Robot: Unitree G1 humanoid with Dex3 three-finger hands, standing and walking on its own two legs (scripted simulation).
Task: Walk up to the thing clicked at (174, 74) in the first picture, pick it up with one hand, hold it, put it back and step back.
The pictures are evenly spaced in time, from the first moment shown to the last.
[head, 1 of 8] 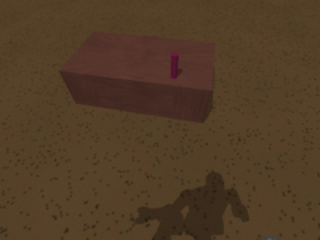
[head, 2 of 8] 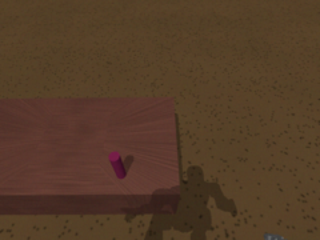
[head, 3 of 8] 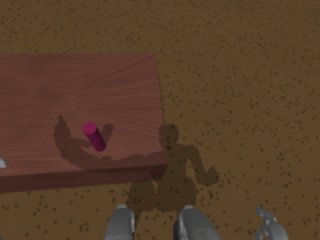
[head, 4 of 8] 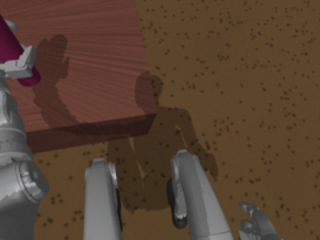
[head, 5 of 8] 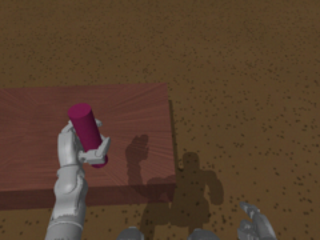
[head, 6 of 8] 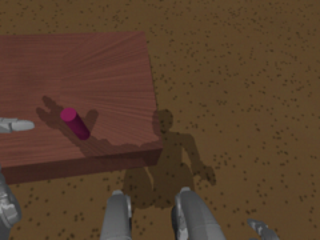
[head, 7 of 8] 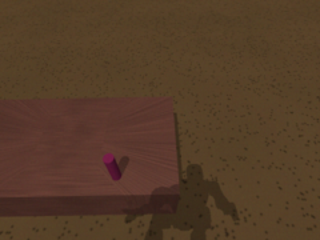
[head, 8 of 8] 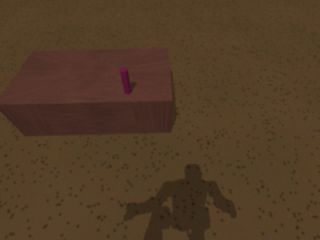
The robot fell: no
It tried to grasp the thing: yes
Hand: left
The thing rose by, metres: 0.36
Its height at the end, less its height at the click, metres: +0.00
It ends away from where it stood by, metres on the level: 0.02
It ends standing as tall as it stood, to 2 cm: yes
